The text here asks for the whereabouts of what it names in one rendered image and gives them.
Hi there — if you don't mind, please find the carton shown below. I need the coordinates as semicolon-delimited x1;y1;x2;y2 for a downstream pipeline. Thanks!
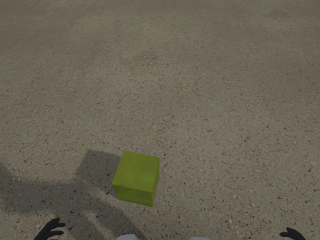
112;151;160;207

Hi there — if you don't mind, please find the robot left hand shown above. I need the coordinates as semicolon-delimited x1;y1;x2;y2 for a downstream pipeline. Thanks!
34;217;66;240

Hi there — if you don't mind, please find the robot right hand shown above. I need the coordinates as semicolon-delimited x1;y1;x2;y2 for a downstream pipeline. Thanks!
279;227;306;240

